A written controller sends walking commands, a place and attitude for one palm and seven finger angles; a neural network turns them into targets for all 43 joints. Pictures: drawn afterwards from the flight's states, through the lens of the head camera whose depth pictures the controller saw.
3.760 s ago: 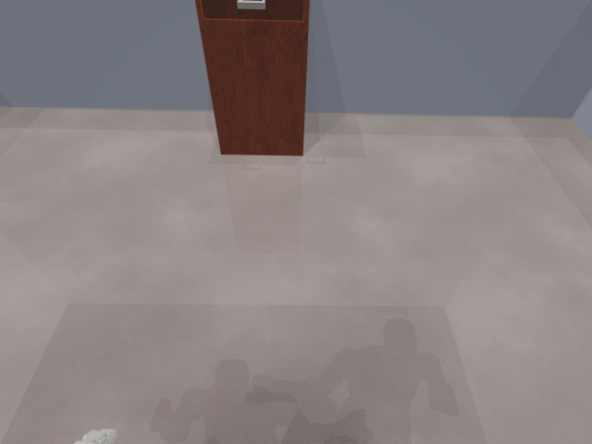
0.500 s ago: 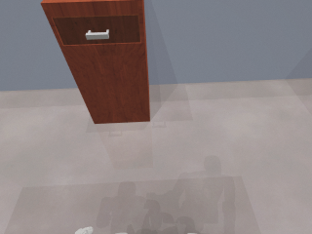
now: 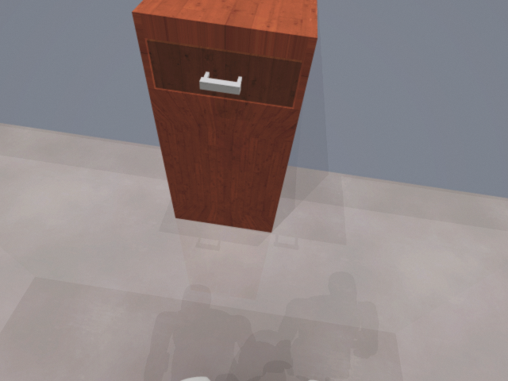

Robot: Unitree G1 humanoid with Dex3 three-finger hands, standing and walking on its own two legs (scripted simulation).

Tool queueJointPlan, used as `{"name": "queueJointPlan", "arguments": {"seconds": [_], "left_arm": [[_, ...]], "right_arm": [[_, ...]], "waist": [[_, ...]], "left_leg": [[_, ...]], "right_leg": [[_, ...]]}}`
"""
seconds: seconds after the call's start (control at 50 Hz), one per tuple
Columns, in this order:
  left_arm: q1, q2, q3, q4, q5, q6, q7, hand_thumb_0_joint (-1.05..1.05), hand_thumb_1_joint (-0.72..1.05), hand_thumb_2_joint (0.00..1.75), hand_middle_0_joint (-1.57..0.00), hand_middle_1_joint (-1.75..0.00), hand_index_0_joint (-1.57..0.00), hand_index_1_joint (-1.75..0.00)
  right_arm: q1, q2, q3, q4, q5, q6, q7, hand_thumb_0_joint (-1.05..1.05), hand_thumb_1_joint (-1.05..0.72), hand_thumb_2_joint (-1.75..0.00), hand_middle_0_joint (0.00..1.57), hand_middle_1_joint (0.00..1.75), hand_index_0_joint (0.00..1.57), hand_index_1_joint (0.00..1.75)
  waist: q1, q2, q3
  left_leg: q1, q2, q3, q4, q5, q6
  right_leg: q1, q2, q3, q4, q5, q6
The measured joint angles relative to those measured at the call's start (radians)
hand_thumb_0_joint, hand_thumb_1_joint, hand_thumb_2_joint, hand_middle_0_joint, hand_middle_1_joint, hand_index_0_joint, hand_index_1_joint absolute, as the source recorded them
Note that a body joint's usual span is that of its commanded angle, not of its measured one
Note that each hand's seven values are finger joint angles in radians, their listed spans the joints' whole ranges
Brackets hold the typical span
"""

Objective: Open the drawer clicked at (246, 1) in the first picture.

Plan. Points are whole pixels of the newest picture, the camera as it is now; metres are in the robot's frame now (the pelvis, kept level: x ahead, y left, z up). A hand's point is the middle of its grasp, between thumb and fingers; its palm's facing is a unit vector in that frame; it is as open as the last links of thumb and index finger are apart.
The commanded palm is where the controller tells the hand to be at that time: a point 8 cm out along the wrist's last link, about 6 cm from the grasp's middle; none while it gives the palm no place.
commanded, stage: take the last steps up to it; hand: left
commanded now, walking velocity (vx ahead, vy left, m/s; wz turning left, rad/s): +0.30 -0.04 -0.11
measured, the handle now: (221, 81) +0.82 +0.16 +0.01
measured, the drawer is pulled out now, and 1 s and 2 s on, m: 0.00 0.00 0.00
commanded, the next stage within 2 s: come to a stop and stand still in 0.74 s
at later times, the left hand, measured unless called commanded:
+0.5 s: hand (212, 315) +0.25 +0.10 -0.16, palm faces -0.08 -0.97 -0.21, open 7.4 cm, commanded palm none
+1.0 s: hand (213, 348) +0.20 +0.09 -0.18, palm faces +0.06 -0.99 -0.12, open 7.4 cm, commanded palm none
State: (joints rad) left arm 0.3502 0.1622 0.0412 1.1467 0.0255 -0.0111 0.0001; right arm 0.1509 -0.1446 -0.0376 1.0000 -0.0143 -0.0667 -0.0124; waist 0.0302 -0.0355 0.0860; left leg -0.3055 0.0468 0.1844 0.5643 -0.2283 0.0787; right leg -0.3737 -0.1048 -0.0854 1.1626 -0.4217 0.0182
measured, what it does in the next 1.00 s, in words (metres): walks ahead: right foot, then left foot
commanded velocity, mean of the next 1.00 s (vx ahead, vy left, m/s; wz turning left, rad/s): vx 0.14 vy -0.01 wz -0.01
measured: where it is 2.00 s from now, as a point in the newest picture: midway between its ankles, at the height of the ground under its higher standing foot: outside the picture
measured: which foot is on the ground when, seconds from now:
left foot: down 0.00-0.44, up 0.46-0.92, down 0.94-1.00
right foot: up 0.00-0.42, down 0.44-1.00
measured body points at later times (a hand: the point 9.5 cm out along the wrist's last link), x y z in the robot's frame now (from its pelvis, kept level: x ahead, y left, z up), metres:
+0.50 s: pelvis +0.14 -0.07 +0.00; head +0.16 -0.10 +0.44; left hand +0.26 +0.15 -0.14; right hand +0.03 -0.26 -0.17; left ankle +0.06 +0.07 -0.70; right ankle +0.20 -0.16 -0.73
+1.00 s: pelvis +0.27 -0.06 +0.00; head +0.28 -0.04 +0.45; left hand +0.20 +0.14 -0.17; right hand +0.35 -0.29 -0.14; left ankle +0.31 +0.05 -0.73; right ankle +0.20 -0.16 -0.73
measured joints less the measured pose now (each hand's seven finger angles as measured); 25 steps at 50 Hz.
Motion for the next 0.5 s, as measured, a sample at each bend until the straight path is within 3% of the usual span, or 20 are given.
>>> {"name": "queueJointPlan", "arguments": {"seconds": [0.16,0.34,0.4,0.44,0.5], "left_arm": [[-0.076,0.016,0.023,-0.058,0.010,0.018,-0.003,0.00,0.91,0.90,-0.20,-0.30,-0.19,-0.30],[-0.162,0.010,0.019,-0.085,0.007,0.030,-0.014,0.00,0.91,0.90,-0.20,-0.30,-0.19,-0.30],[-0.188,0.001,0.016,-0.097,0.006,0.019,-0.016,0.00,0.91,0.90,-0.20,-0.30,-0.19,-0.30],[-0.199,-0.002,0.013,-0.107,0.007,-0.002,-0.018,0.00,0.91,0.90,-0.20,-0.30,-0.19,-0.30],[-0.212,-0.019,0.005,-0.115,0.002,-0.041,-0.010,0.00,0.91,0.90,-0.20,-0.30,-0.19,-0.30]], "right_arm": [[0.118,-0.005,-0.006,0.053,0.001,0.002,-0.010,-0.02,-0.95,-0.90,0.20,0.30,0.20,0.30],[0.248,0.030,-0.004,0.122,-0.011,0.016,-0.003,0.00,-0.92,-0.90,0.20,0.30,0.20,0.30],[0.279,0.030,-0.006,0.142,-0.016,0.024,-0.001,0.00,-0.92,-0.90,0.20,0.30,0.20,0.30],[0.304,0.030,-0.005,0.156,-0.013,0.029,0.000,0.00,-0.91,-0.90,0.20,0.30,0.20,0.30],[0.294,0.022,-0.002,0.176,-0.002,0.052,0.008,0.00,-0.91,-0.90,0.20,0.30,0.20,0.30]], "waist": [[-0.018,0.000,-0.053],[-0.070,0.018,-0.051],[-0.091,0.035,-0.042],[-0.094,0.045,-0.037],[-0.089,0.074,-0.019]], "left_leg": [[0.155,-0.040,0.021,-0.198,0.033,-0.004],[0.261,-0.028,0.047,-0.233,-0.026,-0.052],[0.271,-0.006,0.054,-0.188,-0.077,-0.082],[0.260,0.020,0.053,-0.108,-0.137,-0.107],[0.123,0.056,-0.034,0.243,-0.252,-0.088]], "right_leg": [[-0.156,-0.027,0.040,-0.100,0.196,0.027],[-0.092,-0.022,0.002,-0.405,0.189,0.019],[-0.036,-0.001,-0.019,-0.513,0.168,0.003],[0.027,0.021,-0.037,-0.611,0.222,-0.022],[0.043,0.049,-0.068,-0.567,0.205,-0.073]]}}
